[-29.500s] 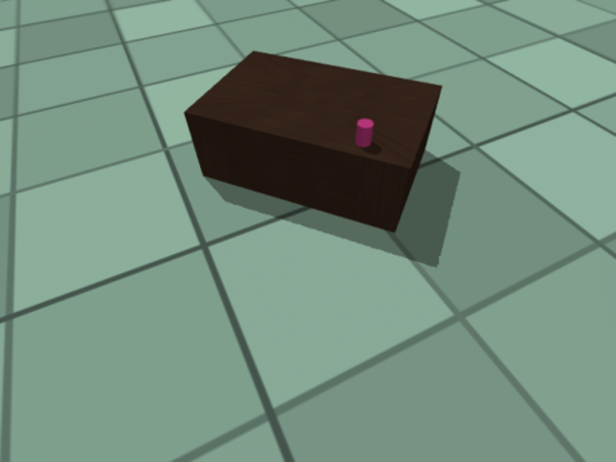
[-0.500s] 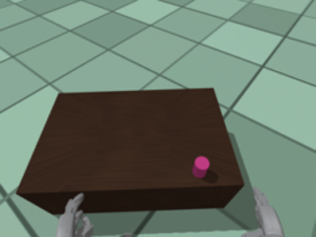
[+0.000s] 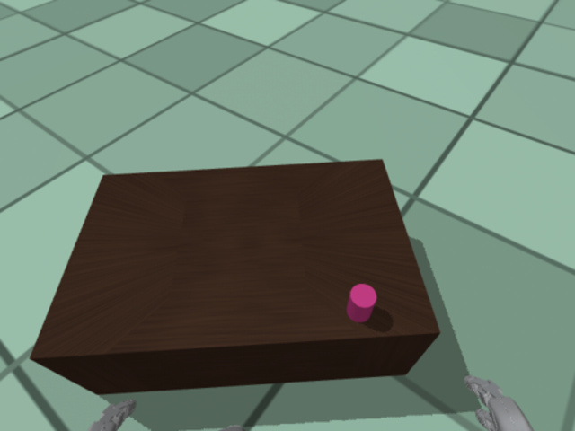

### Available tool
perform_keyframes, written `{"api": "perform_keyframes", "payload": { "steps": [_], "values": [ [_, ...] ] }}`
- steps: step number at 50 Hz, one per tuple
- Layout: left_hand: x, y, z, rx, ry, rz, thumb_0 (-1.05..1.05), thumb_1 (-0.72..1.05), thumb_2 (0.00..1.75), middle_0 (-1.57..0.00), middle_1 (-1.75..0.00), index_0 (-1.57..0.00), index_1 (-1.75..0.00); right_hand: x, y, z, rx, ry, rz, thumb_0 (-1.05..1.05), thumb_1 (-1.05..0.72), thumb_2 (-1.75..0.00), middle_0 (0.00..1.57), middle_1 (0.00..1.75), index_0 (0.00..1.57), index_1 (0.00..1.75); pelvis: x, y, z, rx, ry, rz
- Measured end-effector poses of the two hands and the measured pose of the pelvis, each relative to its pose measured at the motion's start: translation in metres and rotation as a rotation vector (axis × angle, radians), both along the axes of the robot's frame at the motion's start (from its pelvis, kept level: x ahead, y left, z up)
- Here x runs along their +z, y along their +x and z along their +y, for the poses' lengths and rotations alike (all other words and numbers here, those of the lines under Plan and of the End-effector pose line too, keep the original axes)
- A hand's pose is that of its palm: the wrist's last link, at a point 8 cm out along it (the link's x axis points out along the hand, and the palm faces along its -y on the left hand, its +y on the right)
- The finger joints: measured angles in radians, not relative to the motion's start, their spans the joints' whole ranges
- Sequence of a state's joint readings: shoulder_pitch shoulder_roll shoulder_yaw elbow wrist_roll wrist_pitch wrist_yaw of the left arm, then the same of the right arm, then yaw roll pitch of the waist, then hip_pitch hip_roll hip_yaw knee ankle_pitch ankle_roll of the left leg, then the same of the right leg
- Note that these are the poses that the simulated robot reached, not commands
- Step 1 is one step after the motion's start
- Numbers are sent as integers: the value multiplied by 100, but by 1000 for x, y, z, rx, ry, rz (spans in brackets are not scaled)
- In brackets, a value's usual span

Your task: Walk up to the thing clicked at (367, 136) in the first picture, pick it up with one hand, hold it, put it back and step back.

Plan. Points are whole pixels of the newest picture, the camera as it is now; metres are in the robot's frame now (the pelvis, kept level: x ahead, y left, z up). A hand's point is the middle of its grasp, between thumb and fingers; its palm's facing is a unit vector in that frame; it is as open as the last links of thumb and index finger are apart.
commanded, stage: stand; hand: right
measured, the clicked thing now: (361, 303) +0.44 -0.16 -0.33
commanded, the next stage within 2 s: none
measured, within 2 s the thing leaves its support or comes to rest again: neither
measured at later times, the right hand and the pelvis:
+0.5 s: hand out of the picture +0.06 -0.24 -0.12, palm faces +0.00 +0.94 -0.34, open 7.4 cm; pelvis +0.01 +0.00 +0.04, yaw -1 degrees
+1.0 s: hand out of the picture +0.03 -0.23 -0.11, palm faces +0.00 +0.94 -0.34, open 7.4 cm; pelvis -0.01 +0.02 +0.05, yaw -1 degrees
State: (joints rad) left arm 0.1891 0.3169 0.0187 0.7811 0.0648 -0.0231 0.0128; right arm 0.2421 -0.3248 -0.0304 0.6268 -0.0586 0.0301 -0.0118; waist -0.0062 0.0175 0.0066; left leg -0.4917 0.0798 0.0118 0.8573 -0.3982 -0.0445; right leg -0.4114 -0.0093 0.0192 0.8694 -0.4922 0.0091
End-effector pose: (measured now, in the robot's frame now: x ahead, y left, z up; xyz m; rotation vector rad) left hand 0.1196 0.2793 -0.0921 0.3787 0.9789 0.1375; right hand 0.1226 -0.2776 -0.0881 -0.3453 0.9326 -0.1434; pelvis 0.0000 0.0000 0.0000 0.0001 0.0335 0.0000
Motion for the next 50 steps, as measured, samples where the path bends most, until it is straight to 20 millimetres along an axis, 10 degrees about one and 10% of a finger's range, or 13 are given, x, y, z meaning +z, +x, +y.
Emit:
{"api": "perform_keyframes", "payload": {
  "steps": [15,50],
  "values": [
    [5,-47,10,108,-5,204,1,90,89,-20,-30,-20,-30,-6,-60,-13,-111,7,244,1,-83,-89,20,30,20,30,27,10,-3,-8,3,-57],
    [11,-85,35,122,-30,297,1,90,89,-20,-30,-20,-30,14,-96,3,-153,5,323,1,-90,-90,20,30,21,30,47,-14,19,-12,-7,-92]
  ]
}}
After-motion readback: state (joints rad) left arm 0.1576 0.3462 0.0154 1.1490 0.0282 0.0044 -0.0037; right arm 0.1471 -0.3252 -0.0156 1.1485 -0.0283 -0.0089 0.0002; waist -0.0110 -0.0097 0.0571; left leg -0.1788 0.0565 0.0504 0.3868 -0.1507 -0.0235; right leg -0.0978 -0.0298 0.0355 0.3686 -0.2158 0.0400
